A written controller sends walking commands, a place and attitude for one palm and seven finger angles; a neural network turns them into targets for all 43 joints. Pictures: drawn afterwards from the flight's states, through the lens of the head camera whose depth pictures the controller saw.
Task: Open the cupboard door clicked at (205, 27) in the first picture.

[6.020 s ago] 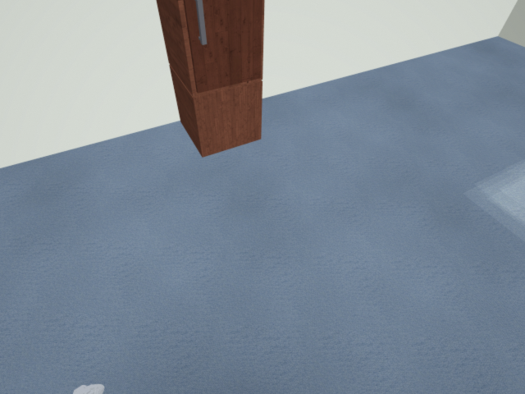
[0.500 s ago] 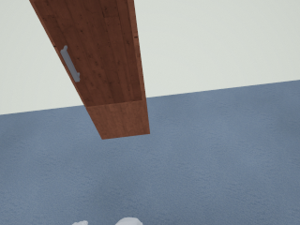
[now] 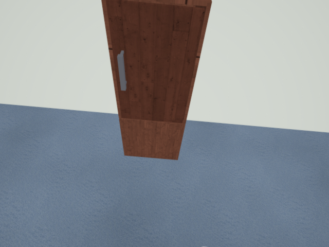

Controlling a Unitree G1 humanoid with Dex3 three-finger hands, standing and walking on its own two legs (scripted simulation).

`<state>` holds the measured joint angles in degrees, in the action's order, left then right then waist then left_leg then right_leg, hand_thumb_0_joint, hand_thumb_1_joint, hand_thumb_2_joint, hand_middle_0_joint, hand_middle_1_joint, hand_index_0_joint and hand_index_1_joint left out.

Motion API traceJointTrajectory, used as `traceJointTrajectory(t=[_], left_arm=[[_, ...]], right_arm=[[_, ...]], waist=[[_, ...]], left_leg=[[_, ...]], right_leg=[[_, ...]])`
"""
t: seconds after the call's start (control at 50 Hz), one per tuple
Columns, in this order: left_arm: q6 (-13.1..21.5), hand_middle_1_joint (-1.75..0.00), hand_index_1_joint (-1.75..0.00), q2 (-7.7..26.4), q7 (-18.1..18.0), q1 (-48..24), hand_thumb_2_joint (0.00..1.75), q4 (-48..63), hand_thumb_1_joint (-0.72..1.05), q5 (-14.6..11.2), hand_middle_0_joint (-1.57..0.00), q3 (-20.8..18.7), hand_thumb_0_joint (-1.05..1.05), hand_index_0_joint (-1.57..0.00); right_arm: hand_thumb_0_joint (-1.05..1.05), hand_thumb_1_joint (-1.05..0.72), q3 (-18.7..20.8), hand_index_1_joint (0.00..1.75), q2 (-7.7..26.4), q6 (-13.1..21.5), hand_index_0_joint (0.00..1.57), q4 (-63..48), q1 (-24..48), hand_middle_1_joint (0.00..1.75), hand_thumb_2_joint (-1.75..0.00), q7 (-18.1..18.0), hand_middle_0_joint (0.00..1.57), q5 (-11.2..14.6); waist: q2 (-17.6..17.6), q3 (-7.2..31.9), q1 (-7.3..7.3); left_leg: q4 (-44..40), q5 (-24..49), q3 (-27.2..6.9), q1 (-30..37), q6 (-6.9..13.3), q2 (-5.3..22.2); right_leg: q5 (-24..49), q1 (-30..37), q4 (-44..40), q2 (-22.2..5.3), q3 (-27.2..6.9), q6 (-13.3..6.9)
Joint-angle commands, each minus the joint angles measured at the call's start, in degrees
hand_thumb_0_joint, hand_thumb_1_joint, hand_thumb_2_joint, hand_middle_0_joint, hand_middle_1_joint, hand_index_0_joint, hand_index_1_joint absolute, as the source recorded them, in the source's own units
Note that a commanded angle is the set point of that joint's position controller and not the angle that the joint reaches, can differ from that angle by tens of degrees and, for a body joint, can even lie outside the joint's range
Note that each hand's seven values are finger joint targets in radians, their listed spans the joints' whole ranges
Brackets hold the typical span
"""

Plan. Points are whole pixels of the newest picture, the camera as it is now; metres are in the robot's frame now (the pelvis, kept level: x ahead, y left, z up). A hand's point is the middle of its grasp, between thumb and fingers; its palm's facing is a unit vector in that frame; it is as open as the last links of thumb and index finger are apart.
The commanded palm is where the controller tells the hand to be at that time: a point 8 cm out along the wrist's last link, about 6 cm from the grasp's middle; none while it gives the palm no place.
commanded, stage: take the last steps up to it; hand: left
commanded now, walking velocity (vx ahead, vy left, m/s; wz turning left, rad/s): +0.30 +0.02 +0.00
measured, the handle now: (123, 71) +0.79 +0.25 -0.03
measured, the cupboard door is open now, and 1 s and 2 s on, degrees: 0 0 0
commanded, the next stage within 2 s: come to a stop and stand still in 0.50 s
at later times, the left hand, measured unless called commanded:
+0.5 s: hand (128, 203) +0.28 +0.13 -0.17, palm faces +0.02 -0.98 -0.18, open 7.4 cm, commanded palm none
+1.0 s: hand (113, 208) +0.26 +0.18 -0.18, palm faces +0.06 -0.97 -0.23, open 7.4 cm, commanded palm none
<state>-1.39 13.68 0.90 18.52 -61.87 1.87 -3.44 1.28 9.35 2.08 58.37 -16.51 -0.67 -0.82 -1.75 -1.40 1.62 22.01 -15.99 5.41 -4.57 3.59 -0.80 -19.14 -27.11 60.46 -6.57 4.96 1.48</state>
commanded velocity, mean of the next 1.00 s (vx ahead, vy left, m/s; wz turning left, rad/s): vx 0.04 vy -0.02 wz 0.00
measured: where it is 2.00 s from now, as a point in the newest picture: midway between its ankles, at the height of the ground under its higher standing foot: outside the picture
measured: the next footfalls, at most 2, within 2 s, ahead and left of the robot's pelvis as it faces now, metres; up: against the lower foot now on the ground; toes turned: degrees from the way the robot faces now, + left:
right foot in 0.36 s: +0.26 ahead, -0.12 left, +0.00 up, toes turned -8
left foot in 0.76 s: +0.36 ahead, +0.13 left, +0.00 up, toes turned +5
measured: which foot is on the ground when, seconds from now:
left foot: down 0.00-0.38, up 0.40-0.74, down 0.76-1.00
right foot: up 0.00-0.34, down 0.36-0.80, up 0.82-1.00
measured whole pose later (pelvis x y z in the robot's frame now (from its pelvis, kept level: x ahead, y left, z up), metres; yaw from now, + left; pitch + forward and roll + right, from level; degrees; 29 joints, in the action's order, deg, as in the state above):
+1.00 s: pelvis +0.24 -0.02 -0.01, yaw -2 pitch -1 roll +0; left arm -2.7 10.6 -1.2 14.1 -58.1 0.7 -3.2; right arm 2.2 8.2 -1.3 56.3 -3.4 -2.0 -1.0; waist -0.4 -6.5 2.3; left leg 28.3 -8.5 5.3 -18.9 -0.8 4.5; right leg -30.7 -21.4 54.8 -1.4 1.9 1.4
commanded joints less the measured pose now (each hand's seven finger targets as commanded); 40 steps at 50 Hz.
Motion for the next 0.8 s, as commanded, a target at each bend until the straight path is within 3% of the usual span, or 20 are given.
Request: traceJointTrajectory(t=[0.0,0.12,0.24,0.28,0.3,0.32,0.34,0.36,0.38,0.4,0.42,0.48,0.52,0.58,0.62,0.68,0.7,0.72,0.74,0.78], left_arm=[[1.7,-0.30,-0.30,1.5,-0.1,-4.3,0.90,5.0,0.90,-0.3,-0.20,0.4,0.00,-0.20],[2.0,-0.30,-0.30,-0.1,-0.2,-12.1,0.90,7.2,0.90,-0.7,-0.20,0.4,0.00,-0.20],[2.8,-0.30,-0.30,-1.8,-0.1,-17.2,0.90,9.5,0.90,-0.8,-0.20,0.5,0.00,-0.20],[3.2,-0.30,-0.30,-1.5,-0.3,-13.7,0.90,8.8,0.90,-0.8,-0.20,0.3,0.00,-0.20],[3.7,-0.30,-0.30,-0.9,-0.4,-8.3,0.90,7.2,0.90,-0.7,-0.20,0.1,0.00,-0.20],[4.2,-0.30,-0.30,0.8,-0.6,0.0,0.90,4.8,0.90,-0.6,-0.20,-0.6,0.00,-0.20],[5.1,-0.30,-0.30,5.3,-1.3,8.5,0.90,2.4,0.90,-0.3,-0.20,-1.8,0.00,-0.20],[5.2,-0.30,-0.30,10.4,-1.8,13.0,0.90,1.3,0.90,-0.7,-0.20,-2.9,0.00,-0.20],[5.0,-0.30,-0.30,10.8,-1.8,10.6,0.90,1.9,0.90,-1.6,-0.20,-3.0,0.00,-0.20],[4.6,-0.30,-0.30,8.1,-2.0,4.3,0.90,3.4,0.90,-1.5,-0.20,-2.4,0.00,-0.20],[4.7,-0.30,-0.30,4.9,-2.2,0.0,0.90,4.1,0.90,-1.4,-0.20,-1.5,0.00,-0.20],[5.5,-0.30,-0.30,0.4,-2.4,-4.7,0.90,4.7,0.90,-0.8,-0.20,-0.2,0.00,-0.20],[5.5,-0.30,-0.30,-0.6,-2.2,-3.6,0.90,4.5,0.90,-0.6,-0.20,-0.2,0.00,-0.20],[5.5,-0.30,-0.30,1.7,-1.9,-2.6,0.90,3.6,0.90,-0.6,-0.20,-0.2,0.00,-0.20],[4.9,-0.30,-0.30,2.0,-2.1,-2.8,0.90,3.2,0.90,-0.6,-0.20,0.0,0.00,-0.20],[3.5,-0.30,-0.30,2.4,-2.7,-3.0,0.90,2.3,0.90,-1.0,-0.20,0.4,0.00,-0.20],[3.0,-0.30,-0.30,2.1,-2.9,-2.5,0.90,2.0,0.90,-1.2,-0.20,0.7,0.00,-0.20],[2.5,-0.30,-0.30,1.1,-3.1,-0.4,0.90,2.2,0.90,-1.4,-0.20,1.0,0.00,-0.20],[1.8,-0.30,-0.30,0.5,-3.5,1.0,0.90,2.6,0.90,-1.4,-0.20,1.0,0.00,-0.20],[0.5,-0.30,-0.30,0.1,-3.5,2.8,0.90,2.9,0.90,-1.4,-0.20,1.2,0.00,-0.20]], right_arm=[[0.00,-0.90,1.7,0.30,8.0,1.5,0.20,1.0,-6.0,0.30,-0.90,-0.7,0.20,0.3],[0.00,-0.90,1.4,0.30,5.7,2.1,0.20,4.9,-12.1,0.30,-0.90,-1.3,0.20,0.1],[0.00,-0.90,1.4,0.30,5.6,2.0,0.20,7.4,-15.0,0.30,-0.90,-1.7,0.20,-0.6],[0.00,-0.90,1.4,0.30,6.0,1.9,0.20,7.8,-14.9,0.30,-0.90,-1.8,0.20,-0.6],[0.00,-0.90,1.4,0.30,6.3,1.9,0.20,8.0,-14.5,0.30,-0.90,-1.8,0.20,-0.3],[0.00,-0.90,1.6,0.30,6.9,2.0,0.20,7.7,-13.3,0.30,-0.90,-1.7,0.20,0.2],[0.00,-0.90,1.5,0.30,5.5,2.3,0.20,6.6,-13.4,0.30,-0.90,-1.2,0.20,0.9],[0.00,-0.90,1.4,0.30,2.6,2.6,0.20,5.0,-16.0,0.30,-0.90,-1.1,0.20,1.3],[0.00,-0.90,1.6,0.30,4.2,1.9,0.20,4.6,-12.3,0.30,-0.90,-1.1,0.20,1.2],[0.00,-0.90,2.1,0.30,3.1,1.4,0.20,3.2,-8.2,0.30,-0.90,-0.6,0.20,0.7],[0.00,-0.90,1.9,0.30,2.2,0.9,0.20,2.7,-6.5,0.30,-0.90,-0.3,0.20,0.2],[0.00,-0.90,1.5,0.30,-0.4,-0.9,0.20,4.0,-10.6,0.30,-0.90,0.2,0.20,-0.6],[0.00,-0.90,1.4,0.30,-0.9,-1.5,0.20,3.6,-10.2,0.30,-0.90,0.3,0.20,-0.7],[0.00,-0.90,1.2,0.30,-1.1,-1.3,0.20,1.8,-5.9,0.30,-0.90,0.8,0.20,-0.5],[0.00,-0.90,0.6,0.30,-0.3,-1.0,0.20,1.3,-2.7,0.30,-0.90,0.5,0.20,-0.2],[0.00,-0.90,0.2,0.30,1.0,-1.0,0.20,1.9,-1.2,0.30,-0.90,-0.2,0.20,0.1],[0.00,-0.90,0.4,0.30,2.5,-0.9,0.20,2.3,-1.9,0.30,-0.90,-0.2,0.20,0.1],[0.00,-0.90,0.9,0.30,5.4,-0.5,0.20,2.0,-1.9,0.30,-0.90,-0.4,0.20,0.1],[0.00,-0.90,1.6,0.30,8.0,-0.9,0.20,1.3,-1.6,0.30,-0.90,-0.7,0.20,0.1],[0.00,-0.90,2.1,0.30,10.2,-1.6,0.20,0.3,1.1,0.30,-0.90,-1.4,0.20,0.2]], waist=[[6.0,-5.0,-1.62],[6.2,-7.9,-3.35],[7.0,-9.3,-4.46],[6.8,-7.3,-2.58],[6.0,-4.4,-0.27],[5.1,0.2,3.52],[-0.8,7.2,6.33],[-9.6,12.7,5.18],[-6.7,12.2,5.46],[-2.5,3.7,3.60],[0.8,-0.9,1.39],[-2.1,-1.2,-3.67],[-4.1,-0.8,-3.85],[-4.1,-0.6,-2.97],[-5.1,-0.1,-2.09],[-5.5,1.1,-2.46],[-2.8,1.7,-2.99],[3.3,3.2,-2.18],[7.0,2.0,-2.01],[15.1,0.7,-1.62]], left_leg=[[-13.3,12.6,-11.6,3.8,7.1,15.0],[-12.3,22.5,-10.3,6.4,7.3,15.7],[-8.0,31.8,-8.6,7.2,6.5,15.7],[-2.4,44.3,-7.2,5.9,5.6,15.0],[3.6,49.9,-5.8,5.4,4.3,13.6],[12.7,48.5,-4.3,1.4,2.5,11.8],[27.6,34.7,-2.2,-10.6,0.2,8.0],[47.6,-13.5,-0.1,-23.5,-2.3,-1.1],[54.6,-16.2,-6.9,-23.2,-1.4,1.5],[56.5,-11.9,-7.3,-26.8,-1.3,3.6],[54.5,-7.5,-7.9,-27.2,-1.4,5.9],[44.4,-2.9,-5.8,-21.2,-3.3,7.5],[37.3,-2.1,-3.5,-19.4,-4.4,7.4],[26.9,0.3,-1.5,-19.1,-5.1,6.8],[20.1,1.1,-1.4,-16.6,-5.8,5.7],[7.6,10.2,-1.3,-7.4,-6.1,4.1],[3.0,18.6,-2.3,-3.0,-5.8,5.3],[3.3,34.3,-5.6,0.8,-4.2,10.0],[3.2,42.4,-9.1,0.2,-1.4,14.9],[-1.1,49.4,-14.5,-2.9,4.2,21.2]], right_leg=[[4.9,-11.1,-0.4,-1.3,-1.6,1.3],[6.8,-12.9,-8.4,-1.0,-1.1,0.8],[4.7,-7.2,-18.6,1.7,1.0,-2.2],[3.2,0.9,-22.7,4.5,2.8,-3.7],[5.5,8.2,-25.9,6.5,4.2,-4.3],[11.0,19.7,-30.0,6.3,3.4,-4.9],[18.7,35.7,-30.3,-3.4,-7.7,-9.0],[32.4,43.9,-37.1,-21.2,-31.6,-16.8],[22.3,35.7,-42.3,-21.6,-34.1,-18.8],[13.0,26.8,-45.2,-19.3,-29.6,-17.3],[10.5,19.6,-46.2,-16.7,-23.7,-15.2],[16.0,10.4,-48.3,-10.9,-9.3,-10.9],[19.5,9.0,-48.2,-9.0,-5.7,-10.6],[21.3,11.8,-47.8,-7.9,-4.5,-10.9],[29.2,13.9,-45.0,-7.5,-3.8,-10.4],[32.6,14.4,-38.4,-4.7,-1.7,-7.3],[29.0,13.3,-35.3,-3.4,-1.5,-5.6],[21.7,11.4,-32.2,-1.2,-1.2,-3.3],[10.7,10.1,-30.9,1.1,-0.3,-1.7],[-7.4,9.5,-21.5,3.7,1.2,-0.1]])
